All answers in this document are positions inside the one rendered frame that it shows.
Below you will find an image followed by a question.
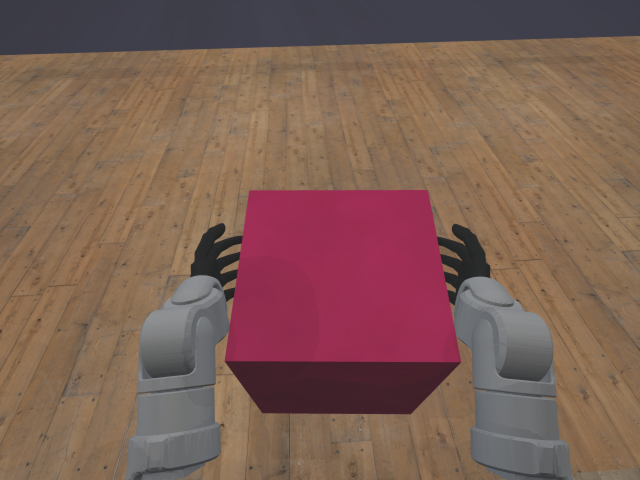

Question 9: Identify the right robot forearm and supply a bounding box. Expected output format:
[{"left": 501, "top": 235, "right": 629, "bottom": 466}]
[{"left": 454, "top": 277, "right": 573, "bottom": 480}]

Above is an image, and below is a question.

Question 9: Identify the left robot forearm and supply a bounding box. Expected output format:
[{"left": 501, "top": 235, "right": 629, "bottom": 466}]
[{"left": 126, "top": 275, "right": 230, "bottom": 480}]

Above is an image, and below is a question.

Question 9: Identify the carton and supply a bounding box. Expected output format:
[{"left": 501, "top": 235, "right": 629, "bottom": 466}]
[{"left": 225, "top": 190, "right": 461, "bottom": 414}]

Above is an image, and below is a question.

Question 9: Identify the right robot hand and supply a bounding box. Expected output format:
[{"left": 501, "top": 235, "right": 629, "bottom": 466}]
[{"left": 437, "top": 224, "right": 490, "bottom": 306}]

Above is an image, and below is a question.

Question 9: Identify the left robot hand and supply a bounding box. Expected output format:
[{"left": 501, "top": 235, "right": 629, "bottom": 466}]
[{"left": 190, "top": 223, "right": 243, "bottom": 302}]

